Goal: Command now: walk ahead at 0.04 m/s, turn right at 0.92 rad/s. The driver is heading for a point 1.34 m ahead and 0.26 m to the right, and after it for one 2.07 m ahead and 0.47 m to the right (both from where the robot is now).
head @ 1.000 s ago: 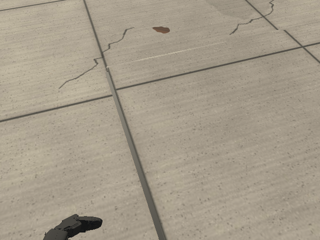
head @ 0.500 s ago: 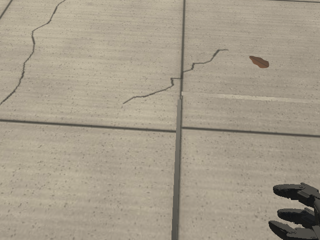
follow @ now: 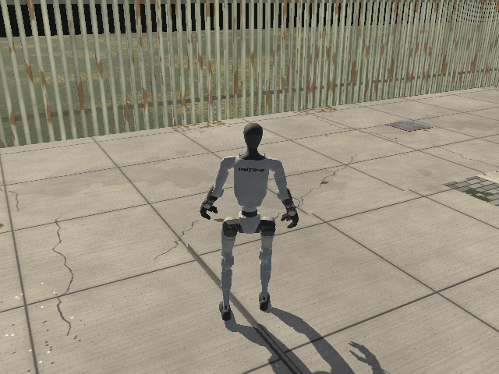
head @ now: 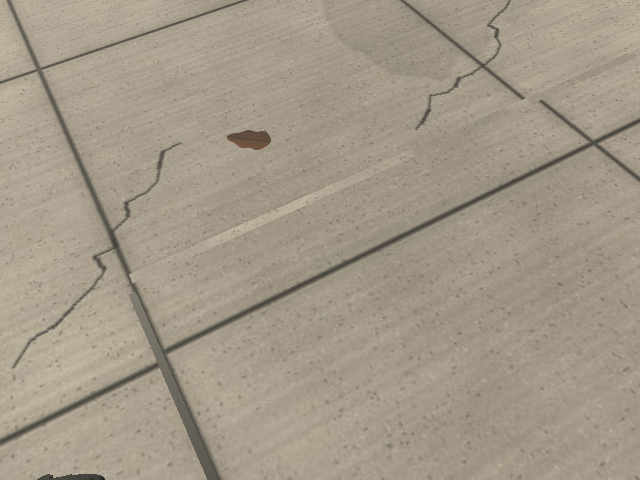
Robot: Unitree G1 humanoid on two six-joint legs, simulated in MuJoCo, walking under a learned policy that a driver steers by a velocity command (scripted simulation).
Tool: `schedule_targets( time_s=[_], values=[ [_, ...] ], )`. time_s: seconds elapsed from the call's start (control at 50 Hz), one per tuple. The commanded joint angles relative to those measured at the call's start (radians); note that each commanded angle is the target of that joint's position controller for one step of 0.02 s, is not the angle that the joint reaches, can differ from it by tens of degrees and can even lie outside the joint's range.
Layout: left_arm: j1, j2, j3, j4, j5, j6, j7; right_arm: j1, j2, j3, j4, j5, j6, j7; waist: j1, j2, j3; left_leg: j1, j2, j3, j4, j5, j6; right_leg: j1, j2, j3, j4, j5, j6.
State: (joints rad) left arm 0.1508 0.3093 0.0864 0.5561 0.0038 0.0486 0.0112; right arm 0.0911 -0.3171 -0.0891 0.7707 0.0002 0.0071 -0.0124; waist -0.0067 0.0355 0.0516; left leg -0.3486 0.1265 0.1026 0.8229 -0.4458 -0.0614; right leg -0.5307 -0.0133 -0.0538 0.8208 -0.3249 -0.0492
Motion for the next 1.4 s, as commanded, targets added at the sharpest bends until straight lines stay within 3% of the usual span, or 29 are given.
schedule_targets(
  time_s=[0.02,0.06,0.18,0.34,0.38,0.42,0.48,0.56,0.6,0.66,0.68,0.7,0.72,0.74,0.76,0.78,0.8,0.82,0.9,1.02,1.04,1.06,1.08,1.1,1.14,1.16,1.2,1.3,1.4],
  values=[
    [0.139,0.230,0.069,-0.059,0.015,-0.054,-0.006,-0.097,-0.076,-0.016,-0.122,0.006,-0.015,0.003,0.076,-0.202,-0.226,-0.375,-0.127,-0.206,0.417,-0.105,0.023,0.409,-0.284,0.584,-0.454,0.302,-0.286],
    [0.020,0.170,0.057,-0.072,-0.028,-0.047,0.009,-0.063,-0.096,-0.024,-0.100,-0.013,-0.017,-0.018,0.005,-0.140,-0.146,-0.335,-0.093,-0.211,0.282,0.031,0.026,0.301,-0.192,0.463,-0.455,0.203,-0.185],
    [-0.004,0.153,0.062,-0.098,-0.021,-0.017,0.047,-0.059,-0.029,-0.005,-0.095,0.001,-0.021,-0.002,-0.008,-0.133,-0.193,-0.196,-0.188,-0.213,0.024,0.118,-0.022,0.266,-0.100,0.457,-0.427,0.219,-0.174],
    [-0.023,0.134,0.055,-0.093,-0.025,0.011,0.042,0.061,-0.060,-0.020,-0.064,0.014,-0.029,0.020,-0.028,-0.202,-0.187,0.127,-0.161,-0.214,-0.451,0.278,0.019,0.134,-0.020,0.562,-0.308,-0.011,-0.099],
    [0.079,0.105,0.046,-0.074,-0.036,0.011,0.026,0.035,-0.143,-0.046,-0.073,-0.022,-0.020,0.012,0.035,0.222,-0.201,0.302,0.123,-0.521,-0.495,0.292,0.211,-0.082,0.185,0.298,0.041,-0.280,0.019],
    [0.110,0.174,0.073,-0.016,-0.023,0.001,0.024,-0.076,-0.095,-0.028,-0.141,-0.018,-0.022,-0.007,0.069,0.098,-0.175,0.232,0.182,-0.504,-0.477,0.462,0.230,-0.112,0.164,0.271,0.405,-0.197,0.072],
    [0.087,0.136,0.050,-0.009,-0.009,0.026,0.039,-0.099,-0.049,0.004,-0.159,-0.007,-0.015,-0.021,0.059,0.034,-0.153,0.137,0.131,-0.397,-0.464,0.525,0.233,-0.061,0.129,0.199,0.656,-0.105,0.116],
    [-0.018,0.040,0.001,-0.045,-0.012,0.019,0.031,0.035,-0.051,0.014,-0.140,-0.005,0.006,-0.038,-0.024,0.070,-0.105,0.286,0.081,-0.347,-0.463,0.365,0.232,-0.112,0.116,0.181,0.347,-0.148,0.120],
    [0.061,0.032,-0.004,-0.029,-0.017,0.005,0.012,0.093,-0.111,-0.008,-0.114,0.002,0.007,-0.025,0.004,0.141,-0.190,0.287,0.074,-0.314,-0.501,0.168,0.206,0.044,0.096,0.058,0.148,-0.258,0.115],
    [0.268,0.072,0.014,0.051,-0.024,-0.003,0.001,-0.033,-0.136,-0.020,-0.138,0.026,0.007,-0.001,0.123,0.219,-0.164,0.112,0.054,-0.225,-0.526,0.074,0.158,0.376,0.048,-0.102,-0.174,-0.221,0.066],
    [0.404,0.055,0.010,0.118,-0.029,-0.001,0.009,-0.072,-0.107,-0.014,-0.147,0.034,0.005,-0.005,0.167,0.189,-0.126,-0.081,0.041,-0.209,-0.427,0.019,0.139,0.581,0.013,-0.112,-0.332,-0.041,0.036],
    [0.473,0.037,0.006,0.187,-0.024,-0.008,0.008,-0.064,-0.027,0.008,-0.148,0.012,0.001,-0.012,0.190,-0.007,-0.085,-0.279,-0.054,-0.099,-0.166,-0.038,0.099,0.726,0.028,-0.072,-0.430,-0.056,0.010],
    [0.481,0.009,-0.008,0.173,-0.011,-0.026,-0.003,-0.066,0.045,0.031,-0.165,0.003,-0.012,0.005,0.184,-0.143,-0.089,-0.550,-0.107,-0.072,0.225,-0.189,0.046,0.825,-0.092,0.212,-0.320,-0.215,-0.042],
    [0.312,0.197,0.030,0.090,0.004,-0.050,-0.011,-0.097,0.075,0.049,-0.285,0.083,-0.033,0.019,0.084,-0.348,-0.029,-0.781,-0.097,-0.187,0.318,-0.113,0.043,0.577,-0.401,0.802,-0.620,-0.663,-0.287],
    [0.189,0.145,0.007,0.030,0.010,-0.087,-0.008,-0.173,-0.012,0.038,-0.300,0.085,-0.053,0.027,0.069,-0.176,0.110,-0.762,-0.056,-0.225,0.376,0.042,0.061,0.458,-0.427,0.781,-0.717,-0.523,-0.261],
    [0.146,0.107,-0.011,0.035,0.028,-0.107,-0.003,-0.158,-0.051,0.027,-0.282,0.058,-0.061,0.026,0.032,-0.123,0.116,-0.709,-0.043,-0.217,0.361,0.165,0.053,0.404,-0.374,0.616,-0.671,-0.288,-0.220],
    [0.074,0.116,0.002,0.023,0.057,-0.090,0.000,-0.092,-0.098,0.007,-0.185,-0.071,-0.020,0.037,0.018,-0.068,0.028,-0.512,-0.065,-0.130,0.319,0.219,-0.004,0.355,-0.255,0.461,-0.706,-0.183,-0.158],
    [0.046,0.111,-0.007,0.039,0.058,-0.101,0.004,-0.047,-0.100,-0.004,-0.180,-0.078,0.003,0.053,-0.013,-0.129,0.016,-0.414,-0.067,-0.084,0.339,0.276,-0.026,0.295,-0.191,0.360,-0.716,-0.066,-0.154],
    [0.034,0.096,-0.008,0.083,0.052,-0.115,-0.009,0.035,-0.082,-0.002,-0.144,0.010,0.052,0.082,-0.064,-0.155,-0.028,-0.180,-0.050,-0.048,0.161,0.320,-0.019,0.328,-0.115,0.142,-0.747,-0.016,-0.110],
    [0.087,0.109,0.004,0.159,0.051,-0.093,-0.005,0.049,-0.065,-0.002,-0.150,-0.015,0.051,0.053,-0.049,-0.183,0.003,-0.039,-0.066,0.027,-0.211,0.086,0.103,0.539,-0.218,0.083,-0.633,0.230,-0.148],
    [0.076,0.109,0.002,0.166,0.055,-0.084,-0.002,0.190,-0.061,-0.007,-0.105,-0.013,0.041,0.047,-0.105,-0.148,-0.045,0.091,-0.070,0.013,-0.302,0.097,0.116,0.522,-0.197,0.052,-0.435,0.330,-0.151],
    [0.036,0.086,-0.010,0.155,0.068,-0.079,-0.003,0.430,-0.064,-0.014,-0.007,-0.017,0.023,0.039,-0.203,-0.008,-0.129,0.331,-0.111,0.030,-0.368,0.122,0.095,0.399,-0.111,0.003,-0.097,0.320,-0.140],
    [-0.026,-0.030,-0.047,0.095,0.057,-0.092,-0.017,0.460,-0.135,-0.024,0.026,-0.043,0.003,0.038,-0.181,0.242,-0.062,0.450,0.006,-0.197,-0.396,-0.098,0.102,0.017,0.015,0.010,0.247,-0.010,-0.109],
    [-0.068,-0.086,-0.072,0.017,0.017,-0.108,-0.028,0.395,-0.151,-0.009,-0.010,-0.054,-0.019,0.049,-0.130,0.377,-0.021,0.376,0.131,-0.647,-0.602,-0.338,0.132,-0.241,0.132,0.195,0.455,-0.154,-0.098],
    [-0.057,0.029,-0.047,0.024,0.012,-0.119,-0.038,0.221,-0.065,0.023,-0.065,-0.053,-0.046,0.054,0.000,0.052,0.032,0.201,0.199,-0.613,-0.641,-0.234,0.146,-0.256,0.030,0.244,0.481,0.052,-0.071],
    [-0.029,0.057,-0.042,0.043,0.017,-0.115,-0.045,0.198,-0.083,0.020,-0.072,-0.048,-0.062,0.046,0.024,0.015,-0.007,0.195,0.155,-0.519,-0.633,-0.143,0.137,-0.211,0.000,0.210,0.443,0.086,-0.043],
    [-0.024,0.047,-0.045,0.050,0.043,-0.095,-0.066,0.216,-0.084,0.027,-0.056,-0.039,-0.094,0.028,0.028,0.037,-0.026,0.146,0.091,-0.404,-0.675,-0.060,0.140,-0.176,-0.018,0.169,0.449,0.180,0.002],
    [-0.164,0.040,-0.047,0.024,0.031,-0.066,-0.077,0.395,-0.060,0.029,0.020,-0.013,-0.120,0.031,-0.034,-0.009,0.056,0.247,0.058,-0.297,-0.788,0.061,0.181,-0.340,-0.055,0.074,0.338,0.296,0.025],
    [-0.322,0.004,-0.068,-0.009,0.025,-0.077,-0.082,0.499,-0.023,0.038,0.084,-0.019,-0.120,0.024,-0.090,0.024,0.095,0.421,0.046,-0.182,-0.845,0.352,0.219,-0.346,-0.051,-0.033,0.051,0.330,0.005]
  ],
)
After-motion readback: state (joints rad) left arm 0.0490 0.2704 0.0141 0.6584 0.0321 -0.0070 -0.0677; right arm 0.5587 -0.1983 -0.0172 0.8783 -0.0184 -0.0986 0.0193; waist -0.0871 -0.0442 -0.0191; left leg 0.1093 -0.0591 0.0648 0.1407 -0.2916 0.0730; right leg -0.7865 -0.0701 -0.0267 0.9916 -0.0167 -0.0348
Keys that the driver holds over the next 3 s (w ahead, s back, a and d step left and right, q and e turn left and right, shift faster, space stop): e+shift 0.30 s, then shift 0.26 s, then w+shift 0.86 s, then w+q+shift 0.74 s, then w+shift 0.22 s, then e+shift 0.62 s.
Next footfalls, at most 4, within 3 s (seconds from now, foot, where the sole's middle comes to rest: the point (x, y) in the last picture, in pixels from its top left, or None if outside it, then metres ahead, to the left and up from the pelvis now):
0.34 left None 0.16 0.11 -0.74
0.70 right None -0.05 -0.04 -0.73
1.06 left None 0.20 0.08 -0.74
1.58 right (491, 447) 0.50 -0.27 -0.74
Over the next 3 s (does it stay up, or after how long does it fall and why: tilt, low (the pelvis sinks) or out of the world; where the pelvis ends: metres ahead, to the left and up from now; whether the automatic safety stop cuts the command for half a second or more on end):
stays up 1.48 -0.28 0.00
